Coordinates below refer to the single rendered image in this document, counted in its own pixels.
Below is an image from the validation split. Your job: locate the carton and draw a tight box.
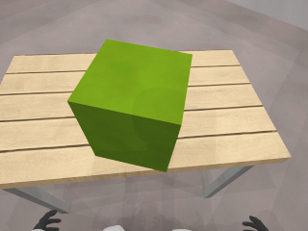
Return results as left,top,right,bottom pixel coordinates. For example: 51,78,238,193
67,39,193,172

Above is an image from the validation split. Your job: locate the left robot hand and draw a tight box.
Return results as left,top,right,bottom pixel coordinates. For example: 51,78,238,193
33,210,62,231

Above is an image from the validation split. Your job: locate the right robot hand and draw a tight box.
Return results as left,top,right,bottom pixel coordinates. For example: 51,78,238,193
242,216,269,231

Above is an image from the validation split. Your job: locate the table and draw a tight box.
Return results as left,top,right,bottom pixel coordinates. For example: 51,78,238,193
0,49,292,214

